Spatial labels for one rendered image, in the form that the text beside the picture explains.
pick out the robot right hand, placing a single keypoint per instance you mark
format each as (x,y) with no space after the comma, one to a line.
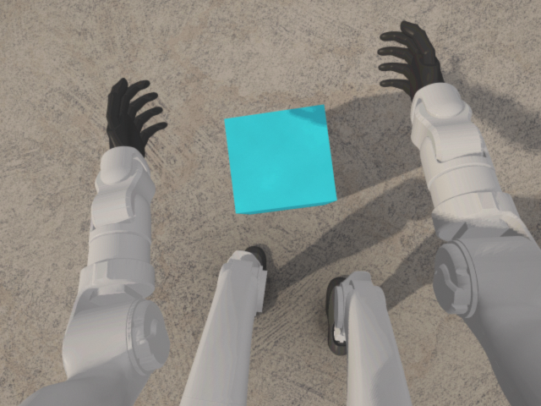
(422,67)

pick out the robot left foot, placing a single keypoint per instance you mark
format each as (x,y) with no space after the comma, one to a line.
(259,255)

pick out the robot left forearm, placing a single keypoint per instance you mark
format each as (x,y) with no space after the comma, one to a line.
(118,267)

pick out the left robot upper arm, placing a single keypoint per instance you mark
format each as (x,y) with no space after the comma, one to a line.
(109,353)

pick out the robot left hand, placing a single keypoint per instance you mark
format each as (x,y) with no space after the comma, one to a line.
(123,128)

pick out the robot right forearm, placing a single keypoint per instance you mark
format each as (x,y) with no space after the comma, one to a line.
(467,197)

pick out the right robot shin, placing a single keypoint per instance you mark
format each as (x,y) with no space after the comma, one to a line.
(362,276)

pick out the right robot upper arm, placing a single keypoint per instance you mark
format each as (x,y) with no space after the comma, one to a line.
(494,285)

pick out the carton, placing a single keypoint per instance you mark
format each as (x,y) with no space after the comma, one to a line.
(280,160)

